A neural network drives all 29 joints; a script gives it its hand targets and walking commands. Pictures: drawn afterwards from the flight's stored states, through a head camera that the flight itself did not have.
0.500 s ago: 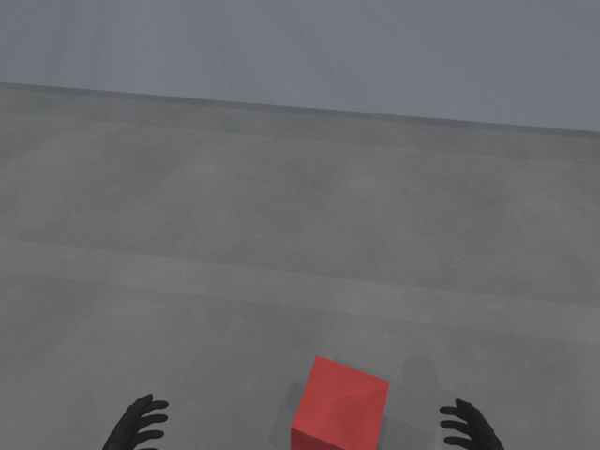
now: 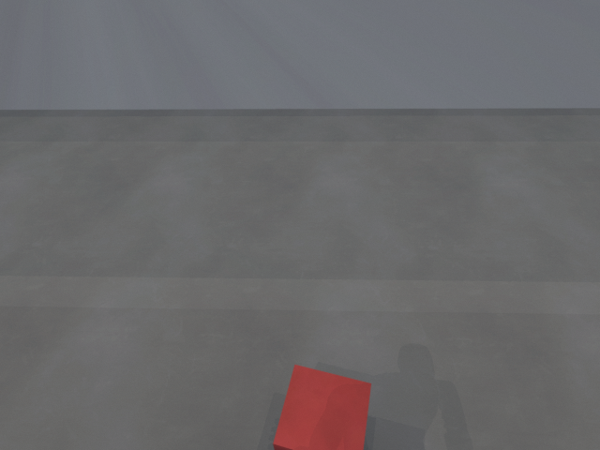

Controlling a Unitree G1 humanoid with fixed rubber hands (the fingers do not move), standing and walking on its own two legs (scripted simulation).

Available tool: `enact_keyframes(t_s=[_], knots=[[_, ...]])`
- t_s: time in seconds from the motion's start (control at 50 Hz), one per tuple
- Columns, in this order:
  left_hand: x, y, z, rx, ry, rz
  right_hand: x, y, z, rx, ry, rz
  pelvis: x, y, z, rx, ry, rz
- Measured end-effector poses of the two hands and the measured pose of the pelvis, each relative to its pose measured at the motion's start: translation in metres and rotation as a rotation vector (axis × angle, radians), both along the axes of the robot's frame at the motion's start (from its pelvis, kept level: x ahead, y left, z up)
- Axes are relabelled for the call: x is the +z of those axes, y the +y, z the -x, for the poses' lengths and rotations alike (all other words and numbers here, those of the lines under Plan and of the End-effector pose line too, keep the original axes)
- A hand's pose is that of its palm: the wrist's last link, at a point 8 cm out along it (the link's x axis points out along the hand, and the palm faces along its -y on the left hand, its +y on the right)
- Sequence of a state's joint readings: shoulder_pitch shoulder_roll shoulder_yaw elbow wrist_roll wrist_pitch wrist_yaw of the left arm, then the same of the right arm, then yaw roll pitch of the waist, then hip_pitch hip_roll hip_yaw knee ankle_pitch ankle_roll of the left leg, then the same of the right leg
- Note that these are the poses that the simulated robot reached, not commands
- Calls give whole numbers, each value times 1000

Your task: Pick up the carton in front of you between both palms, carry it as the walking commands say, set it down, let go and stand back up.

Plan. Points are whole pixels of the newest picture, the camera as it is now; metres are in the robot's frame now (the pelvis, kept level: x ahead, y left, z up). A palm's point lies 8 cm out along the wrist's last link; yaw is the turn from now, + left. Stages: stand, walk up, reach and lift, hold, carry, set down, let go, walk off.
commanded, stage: stand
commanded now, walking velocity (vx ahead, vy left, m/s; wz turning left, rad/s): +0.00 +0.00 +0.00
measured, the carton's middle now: (323, 427) +0.36 -0.05 -0.63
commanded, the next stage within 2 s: none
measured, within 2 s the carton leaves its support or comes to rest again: neither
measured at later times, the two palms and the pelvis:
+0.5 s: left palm out of the picture +0.09 +0.25 -0.11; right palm out of the picture +0.02 -0.27 -0.13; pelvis +0.01 +0.00 -0.01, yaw -4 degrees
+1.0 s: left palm out of the picture +0.07 +0.25 -0.11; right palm out of the picture -0.04 -0.25 -0.13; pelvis -0.01 +0.01 +0.00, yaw -6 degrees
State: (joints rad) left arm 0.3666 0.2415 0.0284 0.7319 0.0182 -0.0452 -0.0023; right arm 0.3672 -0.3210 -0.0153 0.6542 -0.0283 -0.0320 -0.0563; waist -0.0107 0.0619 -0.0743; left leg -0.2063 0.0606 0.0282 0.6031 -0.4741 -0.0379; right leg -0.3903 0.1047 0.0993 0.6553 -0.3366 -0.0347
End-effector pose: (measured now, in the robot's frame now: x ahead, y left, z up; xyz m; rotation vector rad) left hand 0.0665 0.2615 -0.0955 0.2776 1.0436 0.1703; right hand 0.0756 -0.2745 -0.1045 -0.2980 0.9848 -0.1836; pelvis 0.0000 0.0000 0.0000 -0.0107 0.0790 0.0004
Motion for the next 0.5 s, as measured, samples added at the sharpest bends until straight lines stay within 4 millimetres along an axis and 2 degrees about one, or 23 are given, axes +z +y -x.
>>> enact_keyframes(t_s=[0.1,0.2,0.5], knots=[[-7,-10,-22,-27,-17,13,-4,0,-1,-37,13,-1,-4,-1,-8,-16,1,-4],[-11,-14,-33,-40,-18,14,-9,2,4,-66,36,-8,-6,-2,-12,-31,-4,-8],[-13,-8,-19,-49,50,-14,-21,3,52,-141,159,-21,-6,0,-6,-67,-23,-21]])
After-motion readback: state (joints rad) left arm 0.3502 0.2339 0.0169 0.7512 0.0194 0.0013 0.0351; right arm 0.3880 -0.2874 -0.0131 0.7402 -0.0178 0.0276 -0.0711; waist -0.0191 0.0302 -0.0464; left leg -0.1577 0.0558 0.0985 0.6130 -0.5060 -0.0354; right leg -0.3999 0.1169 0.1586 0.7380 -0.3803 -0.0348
